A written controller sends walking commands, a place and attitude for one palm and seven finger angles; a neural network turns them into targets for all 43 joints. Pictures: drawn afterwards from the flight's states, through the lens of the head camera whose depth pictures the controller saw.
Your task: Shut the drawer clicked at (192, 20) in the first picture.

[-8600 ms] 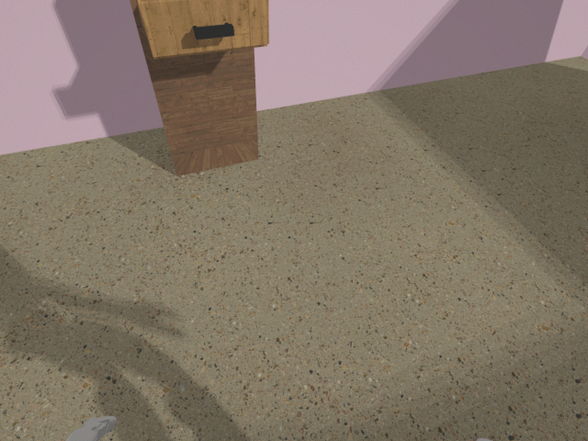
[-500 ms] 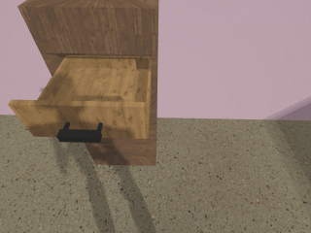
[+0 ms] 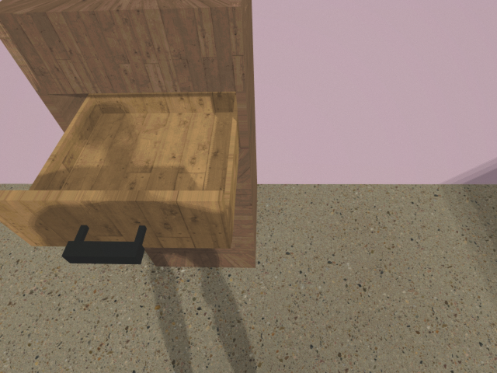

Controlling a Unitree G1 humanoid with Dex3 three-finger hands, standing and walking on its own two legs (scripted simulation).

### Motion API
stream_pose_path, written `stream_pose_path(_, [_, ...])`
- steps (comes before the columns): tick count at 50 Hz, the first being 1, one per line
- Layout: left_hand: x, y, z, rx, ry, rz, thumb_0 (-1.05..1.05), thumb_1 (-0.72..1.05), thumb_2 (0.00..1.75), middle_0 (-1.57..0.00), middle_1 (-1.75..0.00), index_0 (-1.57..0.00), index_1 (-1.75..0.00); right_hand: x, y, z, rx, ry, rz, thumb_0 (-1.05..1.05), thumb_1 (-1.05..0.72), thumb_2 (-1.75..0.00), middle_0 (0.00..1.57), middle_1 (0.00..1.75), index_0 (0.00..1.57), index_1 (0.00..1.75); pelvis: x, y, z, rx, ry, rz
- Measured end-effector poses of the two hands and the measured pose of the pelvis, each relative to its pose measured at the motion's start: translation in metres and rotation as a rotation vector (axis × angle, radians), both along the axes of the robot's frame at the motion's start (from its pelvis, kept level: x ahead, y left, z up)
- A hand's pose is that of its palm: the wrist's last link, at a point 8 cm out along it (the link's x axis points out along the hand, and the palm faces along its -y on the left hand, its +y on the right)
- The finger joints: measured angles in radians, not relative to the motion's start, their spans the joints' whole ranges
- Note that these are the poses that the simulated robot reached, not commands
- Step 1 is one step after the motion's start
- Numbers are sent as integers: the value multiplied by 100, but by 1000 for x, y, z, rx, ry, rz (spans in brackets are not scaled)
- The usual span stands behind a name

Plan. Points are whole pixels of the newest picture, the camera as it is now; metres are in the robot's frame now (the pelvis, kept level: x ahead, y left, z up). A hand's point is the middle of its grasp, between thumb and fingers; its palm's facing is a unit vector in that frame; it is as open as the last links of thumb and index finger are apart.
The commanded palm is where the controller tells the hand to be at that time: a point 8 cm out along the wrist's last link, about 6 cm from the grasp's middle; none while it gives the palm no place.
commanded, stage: come to a stop and stand still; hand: left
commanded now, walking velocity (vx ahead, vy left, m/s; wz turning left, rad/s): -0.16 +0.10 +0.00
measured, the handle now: (108, 241) +0.31 +0.25 +0.03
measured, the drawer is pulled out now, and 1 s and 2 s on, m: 0.27 0.27 0.27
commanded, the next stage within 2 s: look again from close up in 1.56 s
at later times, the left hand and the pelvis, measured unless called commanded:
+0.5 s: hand out of the picture -0.01 +0.17 -0.17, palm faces +0.02 -0.97 -0.23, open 7.3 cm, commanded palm none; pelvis -0.02 +0.00 +0.00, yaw -1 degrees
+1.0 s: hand out of the picture +0.00 +0.14 -0.17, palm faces +0.02 -0.99 -0.16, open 7.3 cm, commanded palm none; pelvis +0.01 -0.02 +0.01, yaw -1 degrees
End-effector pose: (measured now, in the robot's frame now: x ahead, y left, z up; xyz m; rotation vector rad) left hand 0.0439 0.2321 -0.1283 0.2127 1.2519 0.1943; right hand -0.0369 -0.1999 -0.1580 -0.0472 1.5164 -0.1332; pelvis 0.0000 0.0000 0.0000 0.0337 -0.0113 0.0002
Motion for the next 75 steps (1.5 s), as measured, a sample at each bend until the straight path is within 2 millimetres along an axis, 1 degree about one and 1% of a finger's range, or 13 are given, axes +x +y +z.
stream_pose_path(3, [1, 2, 1, -2, 18, -2, 0, 94, 90, -20, -30, -20, -30, 35, -10, 6, -36, -79, 14, 2, -93, -90, 20, 30, 20, 30, 1, 0, 4, 8, -3, -8])
stream_pose_path(8, [-8, 9, -11, -34, 55, 9, 0, 93, 90, -20, -30, -20, -30, 76, -27, 14, -109, -187, 30, 3, -94, -90, 20, 30, 20, 30, 3, 9, 0, -7, -20, -22])
stream_pose_path(11, [-14, 15, -22, -51, 79, 19, 0, 92, 90, -20, -30, -20, -30, 89, -27, 18, -142, -236, 44, 2, -94, -90, 20, 30, 20, 30, 4, 15, -6, -12, -30, -25])
stream_pose_path(14, [-20, 17, -24, -52, 91, 28, 0, 92, 90, -20, -30, -20, -30, 94, -23, 22, -142, -262, 67, 1, -93, -90, 20, 30, 20, 30, -1, 16, -5, -1, -24, -35])
stream_pose_path(22, [-50, 0, -11, -37, 103, 24, 0, 91, 90, -20, -30, -20, -30, 92, -12, 8, -41, -283, 75, 1, -91, -90, 20, 30, 20, 30, -18, 4, -4, 4, 2, -29])
stream_pose_path(28, [-70, -19, -5, -53, 141, 20, 0, 91, 90, -20, -30, -20, -30, 80, -28, 12, -44, -281, 45, -1, -94, -90, 20, 30, 20, 30, -17, -7, 2, -10, -6, -21])
stream_pose_path(36, [-66, -38, -12, -99, 133, 23, 0, 91, 90, -20, -30, -20, -30, 40, -44, 17, -78, -154, 38, 0, -92, -90, 20, 30, 20, 30, -9, -18, 5, -20, -19, -17])
stream_pose_path(41, [-59, -45, -14, -117, 144, 19, 0, 91, 90, -20, -30, -20, -30, 18, -42, 19, -76, -72, 28, 1, -92, -90, 20, 30, 20, 30, -4, -21, 6, -25, -13, -14])
stream_pose_path(46, [-53, -47, -14, -118, 161, 21, 0, 91, 90, -20, -30, -20, -30, 9, -33, 18, -58, -24, 17, 1, -91, -90, 20, 30, 20, 30, 4, -21, 6, -24, -5, -15])
stream_pose_path(50, [-48, -45, -13, -107, 164, 26, 0, 91, 90, -20, -30, -20, -30, 12, -26, 16, -42, -21, 9, 1, -91, -90, 20, 30, 20, 30, 10, -21, 6, -22, -5, -17])
stream_pose_path(55, [-42, -42, -12, -96, 162, 32, 0, 91, 90, -20, -30, -20, -30, 27, -20, 14, -34, -43, 13, 1, -91, -90, 20, 30, 20, 30, 18, -20, 6, -19, -8, -17])
stream_pose_path(63, [-39, -43, -12, -95, 164, 44, 0, 91, 90, -20, -30, -20, -30, 46, -29, 14, -57, -70, 22, 2, -93, -90, 20, 30, 20, 30, 26, -19, 6, -15, -10, -17])
stream_pose_path(75, [-46, -46, -14, -112, 196, 53, 0, 91, 90, -20, -30, -20, -30, 67, -38, 19, -89, -103, 34, 1, -93, -90, 20, 30, 20, 30, 32, -19, 6, -17, -10, -19])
